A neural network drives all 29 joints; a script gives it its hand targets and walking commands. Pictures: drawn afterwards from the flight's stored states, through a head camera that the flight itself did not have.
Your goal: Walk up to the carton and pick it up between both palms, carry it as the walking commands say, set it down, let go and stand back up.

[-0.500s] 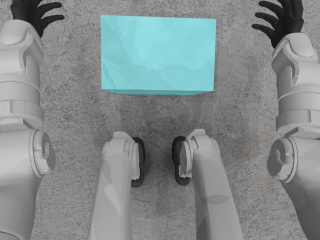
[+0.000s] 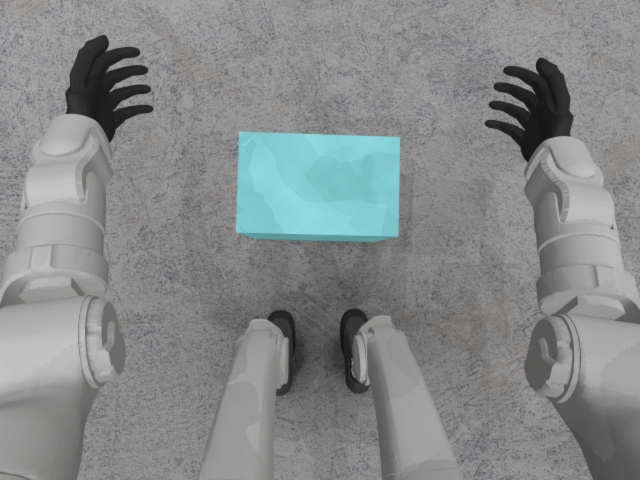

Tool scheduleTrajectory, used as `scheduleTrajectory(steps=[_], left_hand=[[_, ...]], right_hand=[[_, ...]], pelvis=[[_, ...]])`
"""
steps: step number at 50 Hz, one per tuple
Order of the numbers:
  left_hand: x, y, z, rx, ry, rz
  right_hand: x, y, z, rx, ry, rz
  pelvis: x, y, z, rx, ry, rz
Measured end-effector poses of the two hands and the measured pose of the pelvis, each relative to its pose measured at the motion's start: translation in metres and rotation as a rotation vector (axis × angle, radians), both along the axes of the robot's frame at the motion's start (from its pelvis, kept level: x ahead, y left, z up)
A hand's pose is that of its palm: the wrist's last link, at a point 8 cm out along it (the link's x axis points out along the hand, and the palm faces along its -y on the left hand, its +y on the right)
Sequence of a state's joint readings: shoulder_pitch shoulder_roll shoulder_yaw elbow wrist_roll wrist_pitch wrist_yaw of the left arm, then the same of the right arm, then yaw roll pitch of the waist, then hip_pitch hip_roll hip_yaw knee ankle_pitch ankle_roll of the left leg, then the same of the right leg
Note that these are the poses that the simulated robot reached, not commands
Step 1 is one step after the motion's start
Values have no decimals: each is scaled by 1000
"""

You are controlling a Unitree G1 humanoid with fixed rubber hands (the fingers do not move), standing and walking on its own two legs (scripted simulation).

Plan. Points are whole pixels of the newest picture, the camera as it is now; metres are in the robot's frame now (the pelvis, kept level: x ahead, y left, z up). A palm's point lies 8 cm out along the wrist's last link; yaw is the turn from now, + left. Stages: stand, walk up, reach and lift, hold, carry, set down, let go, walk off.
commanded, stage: set down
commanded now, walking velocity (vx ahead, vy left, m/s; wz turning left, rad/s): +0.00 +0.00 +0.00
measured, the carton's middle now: (317, 195) +0.47 -0.01 -0.51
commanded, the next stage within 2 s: let go in 0.12 s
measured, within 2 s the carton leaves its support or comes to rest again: neither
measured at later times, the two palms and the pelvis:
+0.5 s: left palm (73, 207) +0.39 +0.23 -0.03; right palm (595, 209) +0.38 -0.25 -0.02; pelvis +0.05 +0.00 +0.08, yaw +1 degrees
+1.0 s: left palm out of the picture +0.25 +0.23 +0.07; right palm out of the picture +0.24 -0.24 +0.07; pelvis +0.08 +0.00 +0.14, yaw +0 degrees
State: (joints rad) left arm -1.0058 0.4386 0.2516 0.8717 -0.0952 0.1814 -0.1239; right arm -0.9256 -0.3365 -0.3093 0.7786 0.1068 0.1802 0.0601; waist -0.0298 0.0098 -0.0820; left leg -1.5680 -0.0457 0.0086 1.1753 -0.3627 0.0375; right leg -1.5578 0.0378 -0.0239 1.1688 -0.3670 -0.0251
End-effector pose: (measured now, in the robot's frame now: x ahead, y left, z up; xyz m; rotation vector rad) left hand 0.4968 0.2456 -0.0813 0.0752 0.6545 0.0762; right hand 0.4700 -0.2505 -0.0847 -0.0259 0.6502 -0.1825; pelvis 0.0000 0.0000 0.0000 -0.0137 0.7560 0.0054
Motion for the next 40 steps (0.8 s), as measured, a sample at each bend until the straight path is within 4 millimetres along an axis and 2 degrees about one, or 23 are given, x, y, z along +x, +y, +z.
scheduleTrajectory(steps=[5,10,14,19,25,30,35,40], left_hand=[[-1,-1,14,3,20,2],[-7,-3,14,21,43,1],[-20,-3,13,57,53,1],[-56,-6,23,102,70,-16],[-106,-11,55,95,99,-17],[-133,-15,78,77,111,-13],[-159,-17,99,81,110,-15],[-193,-17,120,92,115,-26]], right_hand=[[-2,4,13,3,25,4],[-8,8,13,-9,51,17],[-19,8,14,-41,66,50],[-48,4,29,-91,97,114],[-91,-2,68,-96,123,139],[-119,-4,96,-97,130,137],[-151,1,113,-91,139,132],[-188,5,129,-79,146,125]], pelvis=[[7,1,18,-1,-2,1],[14,1,28,-5,4,4],[19,1,34,-6,-2,6],[30,-1,49,-1,-60,6],[45,-4,77,8,-196,10],[57,-7,95,13,-308,15],[66,-8,108,17,-404,17],[75,-6,121,18,-510,7]])
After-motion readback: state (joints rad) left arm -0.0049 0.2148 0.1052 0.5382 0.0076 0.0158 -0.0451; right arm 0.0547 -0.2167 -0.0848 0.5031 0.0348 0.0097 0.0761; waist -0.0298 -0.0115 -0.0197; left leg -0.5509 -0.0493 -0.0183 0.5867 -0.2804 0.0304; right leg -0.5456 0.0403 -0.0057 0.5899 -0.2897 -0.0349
